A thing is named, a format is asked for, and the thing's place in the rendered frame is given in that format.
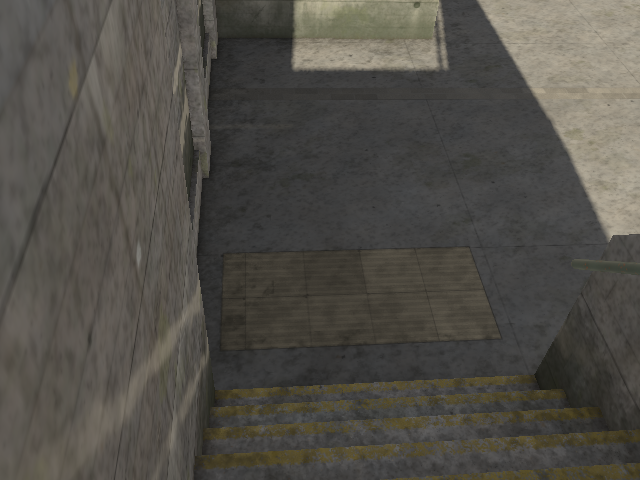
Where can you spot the stairs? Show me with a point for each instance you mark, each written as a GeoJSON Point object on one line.
{"type": "Point", "coordinates": [482, 428]}

